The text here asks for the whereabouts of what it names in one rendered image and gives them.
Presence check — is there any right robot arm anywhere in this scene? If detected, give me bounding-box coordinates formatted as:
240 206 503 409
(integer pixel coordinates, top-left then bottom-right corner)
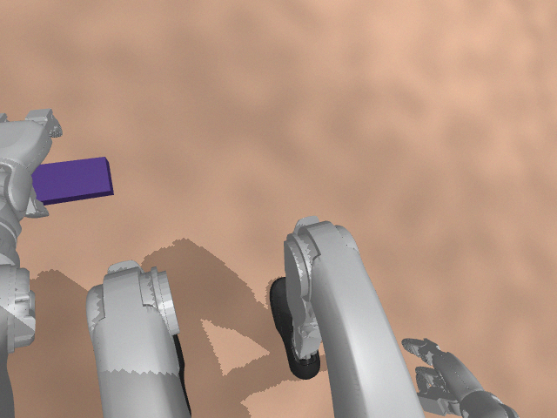
460 391 520 418

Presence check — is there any right robot foot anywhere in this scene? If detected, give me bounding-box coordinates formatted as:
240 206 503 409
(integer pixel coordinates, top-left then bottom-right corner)
270 277 320 380

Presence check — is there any left robot foot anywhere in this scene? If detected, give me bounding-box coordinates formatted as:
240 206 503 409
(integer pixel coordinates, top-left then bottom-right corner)
173 334 191 415

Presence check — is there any small box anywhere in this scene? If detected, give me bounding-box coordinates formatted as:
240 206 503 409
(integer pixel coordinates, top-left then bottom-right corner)
31 157 114 206

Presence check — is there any right robot hand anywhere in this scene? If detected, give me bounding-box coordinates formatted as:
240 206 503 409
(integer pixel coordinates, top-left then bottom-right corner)
401 338 485 416

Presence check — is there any left robot arm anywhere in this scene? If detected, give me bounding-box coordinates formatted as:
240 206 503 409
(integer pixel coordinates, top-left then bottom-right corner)
0 158 36 418

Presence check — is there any left robot hand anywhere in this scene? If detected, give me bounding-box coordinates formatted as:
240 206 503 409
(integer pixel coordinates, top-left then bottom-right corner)
0 108 63 219

